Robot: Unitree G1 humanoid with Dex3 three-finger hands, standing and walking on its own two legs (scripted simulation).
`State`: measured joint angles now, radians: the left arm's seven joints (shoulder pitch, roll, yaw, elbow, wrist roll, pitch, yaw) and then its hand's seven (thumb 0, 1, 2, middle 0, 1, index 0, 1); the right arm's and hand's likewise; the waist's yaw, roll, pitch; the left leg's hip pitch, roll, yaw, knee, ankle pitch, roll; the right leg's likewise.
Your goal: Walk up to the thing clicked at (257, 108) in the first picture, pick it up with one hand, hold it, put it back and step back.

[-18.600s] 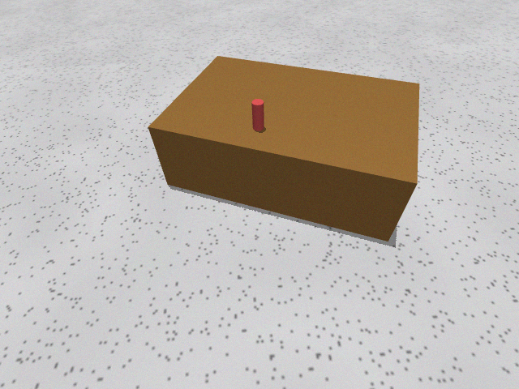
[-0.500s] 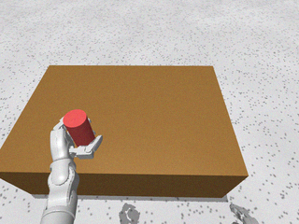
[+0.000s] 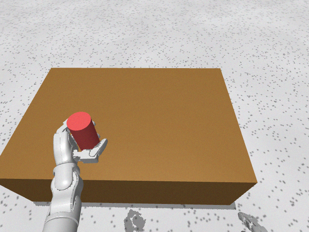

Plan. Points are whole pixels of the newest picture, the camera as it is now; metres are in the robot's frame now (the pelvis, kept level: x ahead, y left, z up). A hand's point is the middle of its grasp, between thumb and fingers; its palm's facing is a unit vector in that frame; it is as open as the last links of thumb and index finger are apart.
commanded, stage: hold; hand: left
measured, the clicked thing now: (86, 137) +0.34 +0.19 +0.08
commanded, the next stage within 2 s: crouch in 1.42 s
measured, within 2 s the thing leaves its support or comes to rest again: neither
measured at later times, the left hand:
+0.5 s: hand (91, 141) +0.35 +0.18 +0.05, palm faces +0.27 -0.96 -0.01, open 8.2 cm
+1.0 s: hand (90, 140) +0.35 +0.19 +0.05, palm faces +0.27 -0.96 +0.00, open 8.2 cm
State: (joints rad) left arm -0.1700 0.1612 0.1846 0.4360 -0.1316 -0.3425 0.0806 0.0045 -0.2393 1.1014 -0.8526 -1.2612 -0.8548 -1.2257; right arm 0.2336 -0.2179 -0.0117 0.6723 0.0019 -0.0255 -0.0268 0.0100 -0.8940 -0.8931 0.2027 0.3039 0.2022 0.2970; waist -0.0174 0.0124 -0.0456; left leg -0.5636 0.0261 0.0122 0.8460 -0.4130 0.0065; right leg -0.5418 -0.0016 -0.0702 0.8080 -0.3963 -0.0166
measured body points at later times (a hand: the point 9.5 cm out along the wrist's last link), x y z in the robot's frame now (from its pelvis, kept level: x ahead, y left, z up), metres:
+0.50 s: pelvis +0.00 +0.00 +0.00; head +0.05 +0.00 +0.45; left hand +0.33 +0.23 +0.05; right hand +0.12 -0.25 -0.11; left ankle +0.01 +0.11 -0.70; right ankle +0.01 -0.11 -0.70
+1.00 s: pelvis +0.00 +0.00 +0.00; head +0.05 +0.01 +0.45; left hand +0.33 +0.24 +0.05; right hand +0.12 -0.25 -0.11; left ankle +0.01 +0.11 -0.70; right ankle +0.01 -0.11 -0.70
